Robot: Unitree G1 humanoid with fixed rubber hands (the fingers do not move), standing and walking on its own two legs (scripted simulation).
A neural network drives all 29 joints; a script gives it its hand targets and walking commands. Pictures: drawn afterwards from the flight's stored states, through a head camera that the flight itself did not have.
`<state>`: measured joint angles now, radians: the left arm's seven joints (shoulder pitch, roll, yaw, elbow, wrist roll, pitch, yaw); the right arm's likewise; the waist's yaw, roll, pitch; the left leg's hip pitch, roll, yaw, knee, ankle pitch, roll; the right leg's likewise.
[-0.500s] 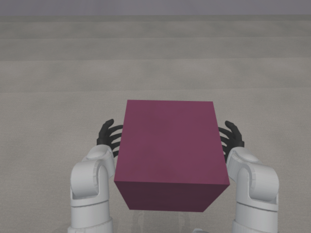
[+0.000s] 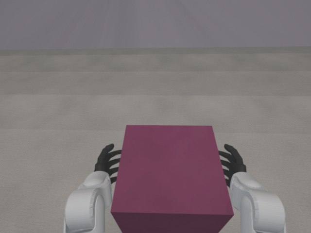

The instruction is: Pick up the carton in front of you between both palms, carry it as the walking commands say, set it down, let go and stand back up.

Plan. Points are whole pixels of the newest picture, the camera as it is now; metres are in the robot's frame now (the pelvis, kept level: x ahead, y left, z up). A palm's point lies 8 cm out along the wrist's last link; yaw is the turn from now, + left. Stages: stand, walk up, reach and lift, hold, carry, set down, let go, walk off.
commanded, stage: carry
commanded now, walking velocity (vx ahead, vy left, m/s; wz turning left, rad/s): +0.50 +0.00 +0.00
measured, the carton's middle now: (168, 187) +0.25 +0.00 +0.02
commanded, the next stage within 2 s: none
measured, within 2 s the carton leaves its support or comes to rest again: neither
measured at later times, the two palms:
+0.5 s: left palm (123, 94) +0.56 +0.16 +0.09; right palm (208, 96) +0.54 -0.14 +0.09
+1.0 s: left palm (126, 77) +0.68 +0.17 +0.08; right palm (200, 76) +0.68 -0.13 +0.08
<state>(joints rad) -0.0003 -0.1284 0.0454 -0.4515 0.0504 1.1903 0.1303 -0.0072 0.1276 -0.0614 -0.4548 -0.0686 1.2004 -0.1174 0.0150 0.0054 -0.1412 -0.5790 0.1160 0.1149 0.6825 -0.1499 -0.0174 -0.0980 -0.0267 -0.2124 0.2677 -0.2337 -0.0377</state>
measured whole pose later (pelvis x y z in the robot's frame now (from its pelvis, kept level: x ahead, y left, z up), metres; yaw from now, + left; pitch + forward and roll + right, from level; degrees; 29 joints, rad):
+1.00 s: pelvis +0.44 +0.02 -0.01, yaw +0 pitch +5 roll -1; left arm -0.04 -0.13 0.06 -0.46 0.06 1.21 0.12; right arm -0.05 0.13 -0.07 -0.46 -0.07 1.21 -0.12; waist 0.00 0.01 -0.14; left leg -0.12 0.08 0.13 0.51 -0.39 -0.05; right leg -0.36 -0.06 -0.22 0.55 -0.22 -0.03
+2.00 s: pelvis +0.36 +0.03 -0.02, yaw +0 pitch +1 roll +0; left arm -0.14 -0.13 0.12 0.05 0.20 0.85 0.03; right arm -0.15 0.13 -0.13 0.05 -0.21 0.86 -0.02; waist 0.00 0.01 -0.09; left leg -0.17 0.03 0.14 0.52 -0.37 0.01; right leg -0.39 -0.10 -0.22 0.50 -0.13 -0.03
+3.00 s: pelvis +0.36 +0.04 -0.01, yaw +4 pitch -2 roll -1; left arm -0.20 -0.14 0.14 0.17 0.22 0.69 0.01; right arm -0.16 0.13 -0.17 0.10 -0.23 0.72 -0.02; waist -0.04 0.04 0.01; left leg -0.12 0.02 0.07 0.51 -0.36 0.03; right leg -0.28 -0.05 -0.10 0.42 -0.10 -0.01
